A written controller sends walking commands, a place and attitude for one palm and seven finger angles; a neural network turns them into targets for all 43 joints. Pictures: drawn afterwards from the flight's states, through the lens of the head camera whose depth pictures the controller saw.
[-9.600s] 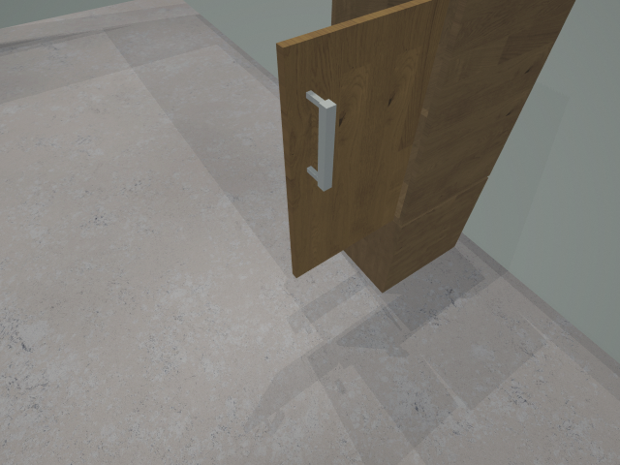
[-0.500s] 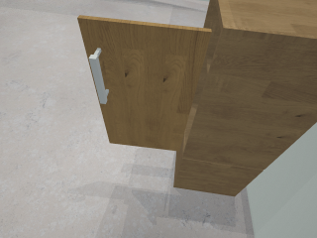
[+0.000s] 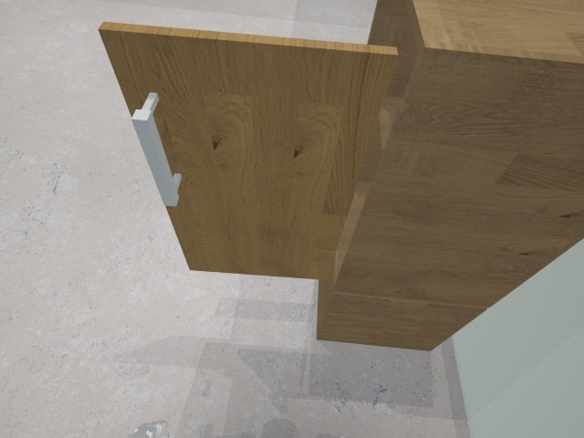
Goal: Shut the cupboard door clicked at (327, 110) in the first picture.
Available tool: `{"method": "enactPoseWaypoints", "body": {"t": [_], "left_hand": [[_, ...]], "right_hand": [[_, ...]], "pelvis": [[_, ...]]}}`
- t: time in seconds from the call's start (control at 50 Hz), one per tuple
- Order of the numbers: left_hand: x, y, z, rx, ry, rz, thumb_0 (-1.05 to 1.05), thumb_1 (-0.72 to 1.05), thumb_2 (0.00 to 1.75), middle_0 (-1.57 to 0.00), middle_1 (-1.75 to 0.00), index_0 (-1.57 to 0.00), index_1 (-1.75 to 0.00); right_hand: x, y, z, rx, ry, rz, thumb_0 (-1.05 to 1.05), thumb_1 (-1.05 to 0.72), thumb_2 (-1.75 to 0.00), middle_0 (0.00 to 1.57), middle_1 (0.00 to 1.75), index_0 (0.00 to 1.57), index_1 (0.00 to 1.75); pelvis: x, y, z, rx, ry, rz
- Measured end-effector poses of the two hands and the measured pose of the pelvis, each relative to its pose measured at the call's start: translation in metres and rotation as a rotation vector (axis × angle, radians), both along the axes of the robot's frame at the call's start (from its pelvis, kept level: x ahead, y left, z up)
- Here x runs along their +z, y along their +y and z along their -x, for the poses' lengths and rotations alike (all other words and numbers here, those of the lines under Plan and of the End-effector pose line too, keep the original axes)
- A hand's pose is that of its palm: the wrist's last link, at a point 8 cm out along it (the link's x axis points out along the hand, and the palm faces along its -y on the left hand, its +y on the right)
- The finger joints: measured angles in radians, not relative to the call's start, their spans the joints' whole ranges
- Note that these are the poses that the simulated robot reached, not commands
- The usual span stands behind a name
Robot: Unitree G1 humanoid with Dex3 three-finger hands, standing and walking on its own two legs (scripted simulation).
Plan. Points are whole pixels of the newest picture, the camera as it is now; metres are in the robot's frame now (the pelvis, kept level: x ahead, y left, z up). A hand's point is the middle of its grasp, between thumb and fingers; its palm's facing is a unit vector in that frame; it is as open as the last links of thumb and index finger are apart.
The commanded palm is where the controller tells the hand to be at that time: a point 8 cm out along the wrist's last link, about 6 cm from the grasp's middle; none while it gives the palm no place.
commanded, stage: come to a stop and stand still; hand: left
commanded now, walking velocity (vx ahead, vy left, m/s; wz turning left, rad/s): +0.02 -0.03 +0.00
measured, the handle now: (162, 154) +0.47 +0.22 +0.09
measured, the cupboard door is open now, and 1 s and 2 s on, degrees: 92 92 92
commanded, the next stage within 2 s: look again from close up in 0.86 s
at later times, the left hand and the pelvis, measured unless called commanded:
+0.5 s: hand out of the picture -0.01 +0.20 -0.16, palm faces -0.01 -0.98 -0.21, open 7.4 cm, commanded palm none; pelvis -0.03 +0.02 +0.01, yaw -2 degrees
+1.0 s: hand out of the picture -0.04 +0.16 -0.17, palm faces -0.01 -0.99 -0.17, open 7.4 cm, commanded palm none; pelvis -0.03 +0.00 +0.01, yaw -1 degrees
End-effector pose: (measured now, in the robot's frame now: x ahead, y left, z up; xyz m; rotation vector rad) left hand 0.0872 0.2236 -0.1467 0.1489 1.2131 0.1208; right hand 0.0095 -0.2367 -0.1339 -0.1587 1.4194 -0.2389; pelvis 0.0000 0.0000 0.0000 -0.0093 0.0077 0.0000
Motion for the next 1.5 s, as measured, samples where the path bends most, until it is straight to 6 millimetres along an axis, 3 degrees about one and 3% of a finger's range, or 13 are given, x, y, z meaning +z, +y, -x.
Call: {"method": "enactPoseWaypoints", "body": {"t": [0.08,0.2,0.36,0.5,0.72,0.88,1.02,1.2,1.36,1.5], "left_hand": [[-0.010,0.014,0.018,0.024,0.040,0.031,0.00,0.91,0.90,-0.20,-0.29,-0.20,-0.30],[-0.001,0.031,0.048,0.053,0.105,0.023,0.01,0.91,0.90,-0.20,-0.29,-0.20,-0.30],[0.004,0.038,0.081,0.046,0.133,-0.023,0.01,0.91,0.90,-0.20,-0.29,-0.20,-0.30],[0.014,0.026,0.103,0.009,0.173,-0.034,0.01,0.91,0.90,-0.20,-0.29,-0.20,-0.30],[0.011,-0.004,0.120,0.010,0.189,0.010,0.01,0.91,0.90,-0.20,-0.29,-0.20,-0.30],[0.011,-0.015,0.128,0.019,0.218,0.021,0.01,0.91,0.90,-0.20,-0.29,-0.20,-0.30],[0.009,-0.018,0.125,0.008,0.211,0.005,0.01,0.91,0.90,-0.20,-0.29,-0.20,-0.30],[0.013,-0.001,0.106,0.012,0.149,-0.049,0.01,0.91,0.90,-0.20,-0.29,-0.20,-0.30],[0.013,0.001,0.089,-0.006,0.106,-0.052,0.01,0.91,0.90,-0.20,-0.29,-0.20,-0.30],[0.011,-0.005,0.087,-0.014,0.118,-0.032,0.00,0.91,0.90,-0.20,-0.29,-0.20,-0.30]], "right_hand": [[0.006,0.011,-0.004,0.028,-0.048,0.032,0.00,-0.91,-0.90,0.20,0.30,0.20,0.29],[0.017,0.030,-0.010,0.066,-0.088,0.031,0.00,-0.91,-0.90,0.20,0.30,0.20,0.29],[0.008,0.027,-0.006,0.051,-0.116,-0.005,0.00,-0.92,-0.90,0.20,0.30,0.20,0.30],[0.003,0.024,0.017,0.017,-0.103,-0.043,0.00,-0.92,-0.90,0.20,0.30,0.20,0.30],[0.004,0.015,0.068,-0.005,0.018,-0.054,0.00,-0.91,-0.90,0.20,0.30,0.20,0.29],[0.004,0.018,0.081,-0.017,0.062,-0.068,0.00,-0.91,-0.90,0.20,0.30,0.20,0.29],[-0.001,0.020,0.066,0.007,0.032,-0.085,0.00,-0.90,-0.90,0.20,0.30,0.20,0.29],[-0.013,0.014,0.029,0.055,-0.078,-0.077,0.01,-0.93,-0.90,0.20,0.30,0.20,0.29],[-0.006,0.006,0.006,0.075,-0.132,-0.062,0.01,-0.92,-0.90,0.20,0.30,0.20,0.29],[0.000,0.000,0.000,0.086,-0.124,-0.049,0.00,-0.91,-0.90,0.20,0.30,0.20,0.29]], "pelvis": [[-0.002,0.015,0.005,-0.012,-0.006,0.003],[0.009,0.025,0.010,-0.011,-0.002,0.025],[0.007,0.022,0.020,-0.032,0.006,-0.017],[0.011,0.017,0.030,-0.033,-0.008,-0.016],[0.014,0.004,0.034,-0.029,-0.022,-0.017],[0.014,-0.002,0.031,-0.027,-0.018,-0.018],[0.011,-0.003,0.029,-0.022,-0.002,-0.003],[0.003,0.001,0.021,-0.019,-0.014,-0.012],[0.004,-0.003,0.019,-0.028,-0.021,-0.023],[0.007,-0.008,0.018,-0.031,-0.015,-0.024]]}}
